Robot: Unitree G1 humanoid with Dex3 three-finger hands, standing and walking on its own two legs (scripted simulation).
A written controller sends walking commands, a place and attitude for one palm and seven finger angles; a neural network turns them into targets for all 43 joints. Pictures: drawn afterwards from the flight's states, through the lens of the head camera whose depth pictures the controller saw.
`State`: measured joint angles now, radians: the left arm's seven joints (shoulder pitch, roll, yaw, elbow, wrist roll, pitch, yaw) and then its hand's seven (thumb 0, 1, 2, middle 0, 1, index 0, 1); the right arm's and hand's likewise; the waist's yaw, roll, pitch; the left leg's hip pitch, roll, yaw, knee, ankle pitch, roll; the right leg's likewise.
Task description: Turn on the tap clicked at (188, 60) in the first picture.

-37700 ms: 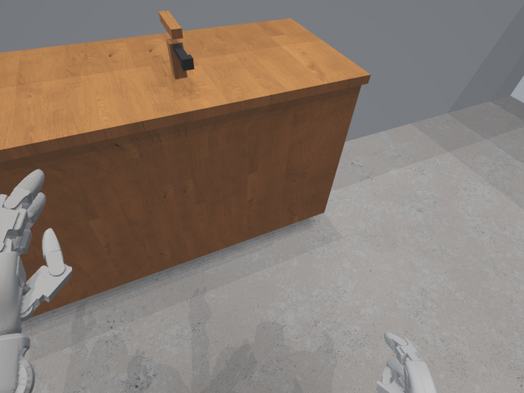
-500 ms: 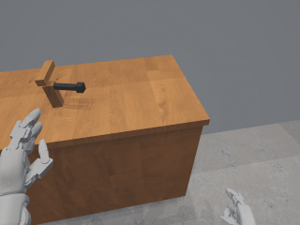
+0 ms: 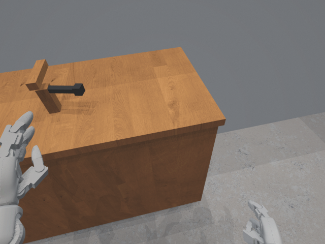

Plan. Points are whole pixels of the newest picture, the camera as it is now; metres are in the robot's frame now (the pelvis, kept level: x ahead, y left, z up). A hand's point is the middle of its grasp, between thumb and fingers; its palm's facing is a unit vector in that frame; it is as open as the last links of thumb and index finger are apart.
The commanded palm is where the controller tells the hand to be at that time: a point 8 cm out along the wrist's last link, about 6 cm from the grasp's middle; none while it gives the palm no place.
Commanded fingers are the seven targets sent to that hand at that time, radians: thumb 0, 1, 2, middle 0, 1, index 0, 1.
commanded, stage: step back with the hand held close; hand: left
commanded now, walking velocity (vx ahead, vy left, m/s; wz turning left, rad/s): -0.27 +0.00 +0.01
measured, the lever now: (78, 89) +0.52 +0.32 +0.11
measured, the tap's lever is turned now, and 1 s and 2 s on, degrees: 73 73 73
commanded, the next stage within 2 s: stop stepping back and stand still in 0.82 s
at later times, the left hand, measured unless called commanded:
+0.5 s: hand (1, 214) +0.13 +0.28 +0.15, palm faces +0.43 -0.81 -0.40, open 7.4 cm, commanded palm +0.07 +0.32 +0.17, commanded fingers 0.00 0.90 0.90 -0.20 -0.30 -0.20 -0.30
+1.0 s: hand out of the picture +0.00 +0.29 +0.16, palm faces +0.49 -0.81 -0.32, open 7.4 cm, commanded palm -0.05 +0.32 +0.17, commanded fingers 0.00 0.90 0.90 -0.20 -0.30 -0.20 -0.30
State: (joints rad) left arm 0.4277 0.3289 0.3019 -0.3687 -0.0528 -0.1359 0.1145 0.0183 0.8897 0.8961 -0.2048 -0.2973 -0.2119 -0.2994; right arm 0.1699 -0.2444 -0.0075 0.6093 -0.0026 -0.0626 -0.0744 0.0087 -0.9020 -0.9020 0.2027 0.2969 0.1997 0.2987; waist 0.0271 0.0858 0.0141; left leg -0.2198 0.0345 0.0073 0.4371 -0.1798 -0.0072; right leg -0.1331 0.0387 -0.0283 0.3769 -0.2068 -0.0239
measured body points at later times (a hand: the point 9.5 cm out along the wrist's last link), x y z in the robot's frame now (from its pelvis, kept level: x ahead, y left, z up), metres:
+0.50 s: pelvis -0.08 +0.03 -0.01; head -0.07 +0.03 +0.44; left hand +0.10 +0.32 +0.17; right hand +0.10 -0.20 -0.09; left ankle +0.03 +0.12 -0.74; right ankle -0.01 -0.10 -0.74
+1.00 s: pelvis -0.20 +0.03 -0.02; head -0.19 +0.05 +0.43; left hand -0.03 +0.33 +0.18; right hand +0.00 -0.17 -0.09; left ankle -0.05 +0.14 -0.74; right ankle -0.26 -0.09 -0.70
